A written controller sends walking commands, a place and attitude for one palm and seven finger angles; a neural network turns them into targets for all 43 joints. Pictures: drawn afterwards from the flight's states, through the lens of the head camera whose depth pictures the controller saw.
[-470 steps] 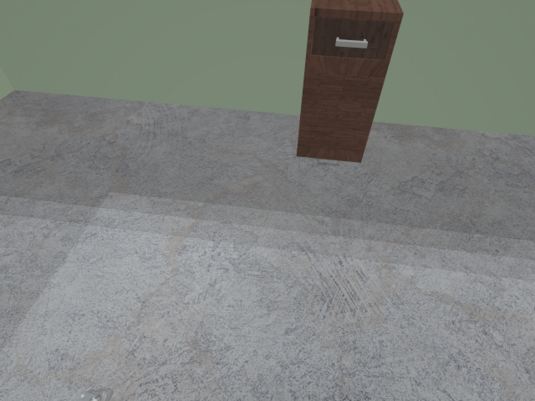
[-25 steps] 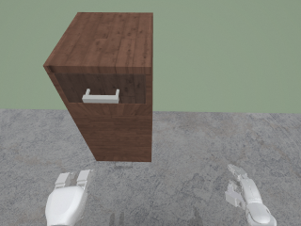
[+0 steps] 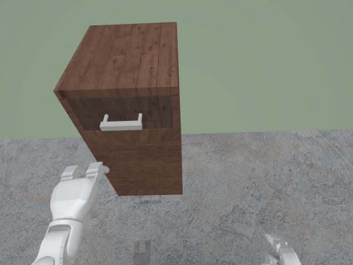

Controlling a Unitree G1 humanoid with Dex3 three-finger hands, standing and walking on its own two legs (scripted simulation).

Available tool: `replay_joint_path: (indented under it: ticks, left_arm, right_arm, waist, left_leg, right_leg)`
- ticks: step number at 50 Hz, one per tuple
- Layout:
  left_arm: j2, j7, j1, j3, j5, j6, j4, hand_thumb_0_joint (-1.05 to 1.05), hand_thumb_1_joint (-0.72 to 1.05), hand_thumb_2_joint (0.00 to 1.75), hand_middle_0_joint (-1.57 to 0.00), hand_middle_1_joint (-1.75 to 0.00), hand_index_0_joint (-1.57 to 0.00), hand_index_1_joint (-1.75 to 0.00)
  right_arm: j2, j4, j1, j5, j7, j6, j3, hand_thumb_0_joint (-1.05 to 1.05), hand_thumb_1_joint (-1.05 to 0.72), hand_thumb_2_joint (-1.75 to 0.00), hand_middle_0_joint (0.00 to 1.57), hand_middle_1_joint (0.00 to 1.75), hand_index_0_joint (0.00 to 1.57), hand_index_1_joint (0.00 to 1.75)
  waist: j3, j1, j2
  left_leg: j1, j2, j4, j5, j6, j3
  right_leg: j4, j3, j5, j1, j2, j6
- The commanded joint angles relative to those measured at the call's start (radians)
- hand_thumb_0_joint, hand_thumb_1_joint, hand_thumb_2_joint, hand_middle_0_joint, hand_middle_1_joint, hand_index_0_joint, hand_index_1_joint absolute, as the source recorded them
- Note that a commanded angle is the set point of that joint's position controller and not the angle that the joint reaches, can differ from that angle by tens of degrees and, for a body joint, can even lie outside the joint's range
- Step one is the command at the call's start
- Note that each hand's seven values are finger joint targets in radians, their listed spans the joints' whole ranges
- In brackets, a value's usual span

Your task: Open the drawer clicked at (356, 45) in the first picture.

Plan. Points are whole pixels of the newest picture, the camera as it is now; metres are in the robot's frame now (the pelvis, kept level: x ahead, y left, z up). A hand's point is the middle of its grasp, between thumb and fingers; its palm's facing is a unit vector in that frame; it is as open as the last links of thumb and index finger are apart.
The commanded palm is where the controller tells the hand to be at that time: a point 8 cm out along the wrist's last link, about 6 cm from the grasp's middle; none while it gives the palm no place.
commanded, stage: raise the hand with hooked fingers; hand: left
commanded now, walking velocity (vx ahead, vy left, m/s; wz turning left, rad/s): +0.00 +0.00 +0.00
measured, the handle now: (122, 121) +0.55 +0.25 -0.06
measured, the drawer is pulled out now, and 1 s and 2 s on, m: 0.00 0.00 0.00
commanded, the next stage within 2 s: move the hooked fingers above the handle in 0.94 s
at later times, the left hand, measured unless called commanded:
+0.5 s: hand (79, 157) +0.31 +0.25 +0.09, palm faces +0.06 -0.06 -1.00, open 13.8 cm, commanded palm +0.29 +0.25 +0.14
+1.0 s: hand (81, 152) +0.32 +0.25 +0.09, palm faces +0.08 -0.06 -0.99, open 13.9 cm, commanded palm +0.29 +0.25 +0.15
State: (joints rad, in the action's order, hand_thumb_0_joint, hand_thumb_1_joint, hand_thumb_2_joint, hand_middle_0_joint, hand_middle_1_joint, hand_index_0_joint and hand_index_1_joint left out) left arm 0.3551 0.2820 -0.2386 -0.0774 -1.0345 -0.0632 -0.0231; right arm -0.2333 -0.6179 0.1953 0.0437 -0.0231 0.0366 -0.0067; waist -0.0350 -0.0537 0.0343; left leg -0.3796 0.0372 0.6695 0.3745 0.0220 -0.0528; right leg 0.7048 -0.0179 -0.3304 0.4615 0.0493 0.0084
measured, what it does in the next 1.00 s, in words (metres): stands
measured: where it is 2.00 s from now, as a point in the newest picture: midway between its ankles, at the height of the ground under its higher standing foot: outside the picture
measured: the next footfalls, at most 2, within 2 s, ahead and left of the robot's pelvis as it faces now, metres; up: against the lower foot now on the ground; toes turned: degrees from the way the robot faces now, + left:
none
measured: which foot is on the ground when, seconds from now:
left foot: down 0.00-1.00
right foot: down 0.00-1.00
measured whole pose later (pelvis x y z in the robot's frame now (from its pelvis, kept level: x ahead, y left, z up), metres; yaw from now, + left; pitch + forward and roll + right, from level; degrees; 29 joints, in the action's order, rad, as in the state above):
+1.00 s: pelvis +0.01 +0.00 +0.02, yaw +1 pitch +3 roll +1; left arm 0.42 0.17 0.09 -0.06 -0.99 -0.06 -0.12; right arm -0.25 -0.66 0.15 -0.01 -0.02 0.05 -0.03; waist -0.02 -0.08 0.07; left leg -0.23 0.03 0.47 0.29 0.02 -0.04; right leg 0.51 -0.04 -0.26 0.30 0.05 0.01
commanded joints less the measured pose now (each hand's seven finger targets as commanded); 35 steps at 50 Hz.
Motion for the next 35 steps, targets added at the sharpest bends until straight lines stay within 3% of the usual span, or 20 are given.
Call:
replay_joint_path:
  ticks: [1, 3, 6, 10, 13, 16, 20, 23, 26, 30, 33, 35]
  left_arm:
    - [0.176, 0.122, 0.259, 0.141, -0.007, 0.06, 0.276, 0.0, -0.24, 0.41, -0.28, -1.03, -0.28, -1.03]
    - [0.162, 0.131, 0.278, 0.127, 0.0, 0.047, 0.239, 0.0, -0.29, 0.39, -0.29, -1.07, -0.29, -1.07]
    - [0.158, 0.108, 0.31, 0.104, 0.017, -0.006, 0.188, 0.0, -0.36, 0.36, -0.29, -1.11, -0.29, -1.11]
    - [0.181, 0.031, 0.343, 0.093, 0.03, -0.07, 0.169, 0.0, -0.45, 0.32, -0.3, -1.17, -0.3, -1.17]
    - [0.188, -0.026, 0.386, 0.075, 0.034, -0.091, 0.162, 0.0, -0.5, 0.3, -0.3, -1.2, -0.3, -1.2]
    - [0.223, -0.067, 0.451, 0.096, 0.029, -0.086, 0.15, 0.0, -0.5, 0.3, -0.3, -1.2, -0.3, -1.2]
    - [0.259, -0.093, 0.539, 0.121, 0.025, -0.062, 0.147, 0.0, -0.5, 0.3, -0.3, -1.2, -0.3, -1.2]
    - [0.251, -0.104, 0.597, 0.107, 0.03, -0.044, 0.144, 0.0, -0.5, 0.3, -0.3, -1.2, -0.3, -1.2]
    - [0.261, -0.122, 0.648, 0.106, 0.049, -0.038, 0.119, 0.0, -0.5, 0.3, -0.3, -1.2, -0.3, -1.2]
    - [0.245, -0.156, 0.567, 0.106, 0.064, -0.041, 0.046, 0.0, -0.5, 0.3, -0.3, -1.2, -0.3, -1.2]
    - [0.233, -0.176, 0.547, 0.093, 0.073, -0.027, 0.068, 0.0, -0.5, 0.3, -0.3, -1.2, -0.3, -1.2]
    - [0.256, -0.175, 0.55, 0.118, 0.071, -0.007, 0.11, 0.0, -0.5, 0.3, -0.3, -1.2, -0.3, -1.2]
  right_arm:
    - [-0.093, 0.161, -0.155, 0.012, -0.003, -0.071, -0.055, 0.0, -0.9, -0.9, 0.2, 0.3, 0.2, 0.3]
    - [-0.099, 0.146, -0.156, 0.006, 0.001, -0.073, -0.063, 0.0, -0.9, -0.9, 0.2, 0.3, 0.2, 0.3]
    - [-0.108, 0.135, -0.167, -0.011, 0.001, -0.067, -0.066, 0.0, -0.9, -0.9, 0.2, 0.3, 0.2, 0.3]
    - [-0.115, 0.14, -0.194, -0.025, -0.006, -0.051, -0.058, 0.0, -0.9, -0.9, 0.2, 0.3, 0.2, 0.3]
    - [-0.11, 0.143, -0.2, -0.031, -0.011, -0.04, -0.046, 0.0, -0.9, -0.9, 0.2, 0.3, 0.2, 0.3]
    - [-0.107, 0.144, -0.206, -0.031, -0.016, -0.03, -0.034, 0.0, -0.9, -0.9, 0.2, 0.3, 0.2, 0.3]
    - [-0.102, 0.137, -0.197, -0.031, -0.021, -0.025, -0.029, 0.0, -0.9, -0.9, 0.2, 0.3, 0.2, 0.3]
    - [-0.098, 0.131, -0.196, -0.035, -0.021, -0.026, -0.027, 0.0, -0.9, -0.9, 0.2, 0.3, 0.2, 0.3]
    - [-0.102, 0.125, -0.191, -0.04, -0.023, -0.028, -0.026, 0.0, -0.9, -0.9, 0.2, 0.3, 0.2, 0.3]
    - [-0.11, 0.127, -0.182, -0.046, -0.016, -0.022, -0.033, 0.0, -0.9, -0.9, 0.2, 0.3, 0.2, 0.3]
    - [-0.115, 0.134, -0.182, -0.047, -0.009, -0.015, -0.035, 0.0, -0.9, -0.9, 0.2, 0.3, 0.2, 0.3]
    - [-0.12, 0.141, -0.181, -0.041, -0.005, -0.016, -0.039, 0.0, -0.9, -0.9, 0.2, 0.3, 0.2, 0.3]
  waist:
    - [-0.253, -0.006, 0.046]
    - [-0.233, 0.005, 0.05]
    - [-0.236, 0.003, 0.009]
    - [-0.25, -0.021, -0.019]
    - [-0.219, -0.027, -0.03]
    - [-0.187, -0.027, -0.04]
    - [-0.214, -0.028, -0.019]
    - [-0.227, -0.023, 0.02]
    - [-0.229, -0.017, 0.007]
    - [-0.219, -0.027, -0.045]
    - [-0.212, -0.029, -0.056]
    - [-0.238, -0.036, -0.046]
  left_leg:
    - [0.087, -0.064, -0.079, -0.295, -0.04, 0.028]
    - [0.088, -0.06, -0.084, -0.31, -0.036, 0.027]
    - [0.086, -0.059, -0.108, -0.32, -0.038, 0.027]
    - [0.103, -0.061, -0.148, -0.364, -0.036, 0.025]
    - [0.121, -0.06, -0.177, -0.375, -0.038, 0.02]
    - [0.127, -0.062, -0.198, -0.362, -0.039, 0.015]
    - [0.158, -0.067, -0.21, -0.39, -0.039, 0.011]
    - [0.186, -0.07, -0.214, -0.429, -0.038, 0.012]
    - [0.189, -0.071, -0.224, -0.428, -0.037, 0.016]
    - [0.172, -0.071, -0.233, -0.448, -0.038, 0.008]
    - [0.165, -0.071, -0.239, -0.441, -0.039, 0.003]
    - [0.171, -0.07, -0.24, -0.459, -0.039, 0.006]
  right_leg:
    - [-0.091, -0.006, 0.209, -0.125, -0.054, -0.056]
    - [-0.091, -0.021, 0.229, -0.114, -0.054, -0.055]
    - [-0.107, -0.025, 0.254, -0.154, -0.052, -0.05]
    - [-0.13, -0.023, 0.298, -0.231, -0.052, -0.05]
    - [-0.153, -0.028, 0.313, -0.258, -0.051, -0.047]
    - [-0.178, -0.024, 0.306, -0.275, -0.051, -0.046]
    - [-0.198, -0.019, 0.338, -0.314, -0.053, -0.047]
    - [-0.205, -0.022, 0.373, -0.321, -0.054, -0.049]
    - [-0.219, -0.024, 0.379, -0.336, -0.053, -0.047]
    - [-0.23, -0.025, 0.408, -0.358, -0.055, -0.044]
    - [-0.232, -0.026, 0.412, -0.359, -0.053, -0.042]
    - [-0.229, -0.023, 0.42, -0.376, -0.052, -0.044]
